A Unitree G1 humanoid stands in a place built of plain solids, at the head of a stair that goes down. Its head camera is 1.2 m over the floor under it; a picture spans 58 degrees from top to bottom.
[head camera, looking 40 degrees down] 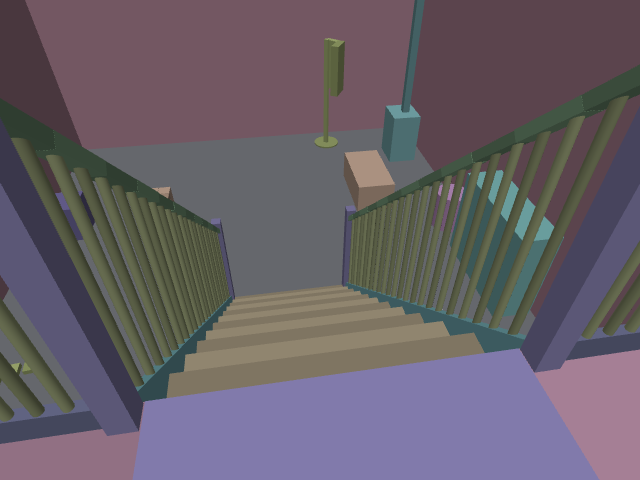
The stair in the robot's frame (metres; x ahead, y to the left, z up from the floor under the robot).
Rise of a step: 0.21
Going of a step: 0.23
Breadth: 1.20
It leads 9 degrees to the left of straight ahead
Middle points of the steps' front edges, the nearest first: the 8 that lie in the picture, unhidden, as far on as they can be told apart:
0.78 -0.07 0.00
1.01 -0.03 -0.21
1.24 0.01 -0.42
1.47 0.04 -0.63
1.70 0.08 -0.84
1.93 0.12 -1.05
2.16 0.15 -1.26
2.39 0.19 -1.48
